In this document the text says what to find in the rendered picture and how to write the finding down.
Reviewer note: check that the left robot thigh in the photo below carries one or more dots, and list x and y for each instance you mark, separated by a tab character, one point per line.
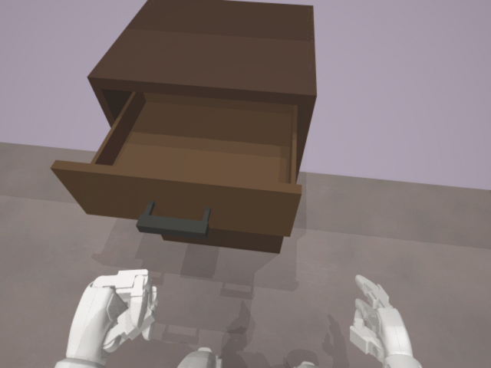
201	359

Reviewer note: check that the cabinet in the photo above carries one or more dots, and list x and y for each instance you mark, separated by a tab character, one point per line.
231	50

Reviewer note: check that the drawer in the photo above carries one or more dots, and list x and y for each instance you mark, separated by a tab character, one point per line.
187	153

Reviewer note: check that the handle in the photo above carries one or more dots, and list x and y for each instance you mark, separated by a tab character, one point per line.
173	226

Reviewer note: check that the left robot hand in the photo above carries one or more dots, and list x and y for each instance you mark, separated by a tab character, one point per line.
127	298

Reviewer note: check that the right robot hand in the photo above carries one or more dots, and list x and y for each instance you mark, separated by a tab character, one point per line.
385	334

